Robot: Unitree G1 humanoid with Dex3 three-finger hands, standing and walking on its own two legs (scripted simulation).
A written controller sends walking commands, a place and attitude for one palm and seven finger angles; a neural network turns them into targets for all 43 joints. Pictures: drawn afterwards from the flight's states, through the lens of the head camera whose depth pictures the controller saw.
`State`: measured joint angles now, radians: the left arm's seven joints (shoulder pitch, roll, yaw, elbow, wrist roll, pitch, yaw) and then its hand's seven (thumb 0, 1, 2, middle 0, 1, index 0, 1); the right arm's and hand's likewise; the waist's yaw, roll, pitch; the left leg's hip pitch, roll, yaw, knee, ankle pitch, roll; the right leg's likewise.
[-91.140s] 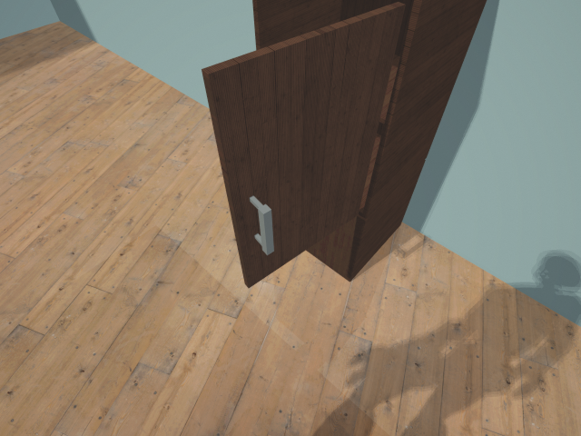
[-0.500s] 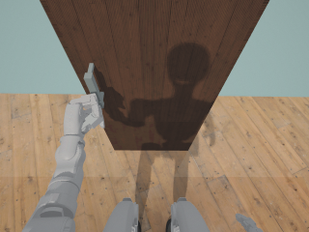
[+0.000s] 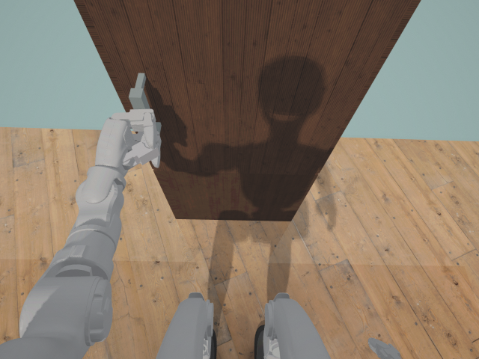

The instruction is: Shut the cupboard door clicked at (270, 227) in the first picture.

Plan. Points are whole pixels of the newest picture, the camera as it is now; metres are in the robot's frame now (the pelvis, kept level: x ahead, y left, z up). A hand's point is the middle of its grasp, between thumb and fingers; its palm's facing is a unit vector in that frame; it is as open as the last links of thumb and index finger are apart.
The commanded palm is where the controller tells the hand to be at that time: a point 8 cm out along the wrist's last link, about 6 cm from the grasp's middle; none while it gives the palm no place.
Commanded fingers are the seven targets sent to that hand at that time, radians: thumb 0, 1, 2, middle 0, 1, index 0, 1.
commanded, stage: push the door shut along its arc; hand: left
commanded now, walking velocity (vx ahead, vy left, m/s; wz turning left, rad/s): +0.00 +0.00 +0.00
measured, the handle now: (148, 113) +0.52 +0.17 +0.04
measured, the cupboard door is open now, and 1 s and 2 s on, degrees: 0 0 0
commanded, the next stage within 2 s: pull the fist back off the door in 0.22 s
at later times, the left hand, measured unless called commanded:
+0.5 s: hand (158, 144) +0.45 +0.14 +0.04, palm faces +0.02 -1.00 +0.01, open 2.8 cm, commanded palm +0.46 +0.17 +0.04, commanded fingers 0.00 0.90 0.90 -1.30 -1.50 -1.30 -1.50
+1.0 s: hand (165, 155) +0.43 +0.13 +0.04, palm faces +0.00 -1.00 -0.01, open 3.1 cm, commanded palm +0.39 +0.18 +0.04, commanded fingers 0.00 0.90 0.90 -1.30 -1.50 -1.30 -1.50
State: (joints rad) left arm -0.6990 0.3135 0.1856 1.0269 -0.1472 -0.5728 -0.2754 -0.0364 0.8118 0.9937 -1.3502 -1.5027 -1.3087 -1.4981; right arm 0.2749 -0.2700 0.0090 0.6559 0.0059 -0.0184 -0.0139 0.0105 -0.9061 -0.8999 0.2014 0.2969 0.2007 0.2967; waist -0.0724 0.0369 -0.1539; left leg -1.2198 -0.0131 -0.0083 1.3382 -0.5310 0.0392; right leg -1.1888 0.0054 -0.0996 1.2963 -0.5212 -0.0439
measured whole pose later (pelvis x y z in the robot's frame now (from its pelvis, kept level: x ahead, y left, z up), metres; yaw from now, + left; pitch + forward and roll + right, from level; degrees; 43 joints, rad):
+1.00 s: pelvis -0.02 +0.02 +0.00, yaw -3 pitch +23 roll -2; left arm -0.62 0.23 0.21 0.93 -0.11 -0.53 -0.01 0.01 0.88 0.90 -1.31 -1.50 -1.31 -1.50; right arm 0.33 -0.27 0.01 0.64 -0.02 -0.03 0.02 0.01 -0.91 -0.90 0.20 0.30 0.20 0.30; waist -0.12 0.04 -0.16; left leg -1.22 -0.02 0.03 1.32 -0.49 0.06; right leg -1.21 0.03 -0.04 1.27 -0.46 -0.02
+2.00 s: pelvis +0.05 +0.00 +0.10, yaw -1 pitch +6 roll -1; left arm 0.28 0.31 0.11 -0.04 -0.10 -0.09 0.04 0.02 0.90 0.90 -1.13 -1.32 -1.13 -1.31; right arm 0.24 -0.24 0.03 0.51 0.05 0.01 -0.10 0.02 -0.91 -0.90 0.20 0.30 0.20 0.30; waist 0.01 0.05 -0.09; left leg -0.47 -0.04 0.00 0.77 -0.41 0.04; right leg -0.46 0.03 -0.03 0.75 -0.39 -0.03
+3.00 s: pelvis +0.06 +0.00 +0.13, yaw -1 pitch -4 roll +0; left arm 0.45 0.35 0.34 -0.37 -0.08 -0.05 0.11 0.02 0.89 0.90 -0.21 -0.31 -0.21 -0.30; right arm 0.20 -0.23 0.03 0.64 0.02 -0.10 -0.06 0.02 -0.90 -0.90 0.20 0.30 0.20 0.30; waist 0.06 0.08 0.00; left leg -0.10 -0.04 0.00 0.44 -0.26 0.04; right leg -0.10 0.03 -0.02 0.42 -0.25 -0.02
